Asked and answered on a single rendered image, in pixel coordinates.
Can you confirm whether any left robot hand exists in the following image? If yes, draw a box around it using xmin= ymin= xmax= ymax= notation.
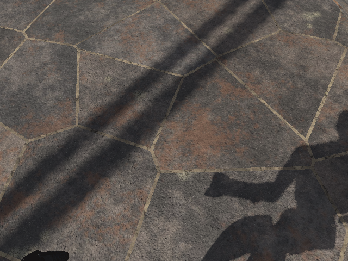
xmin=21 ymin=250 xmax=69 ymax=261

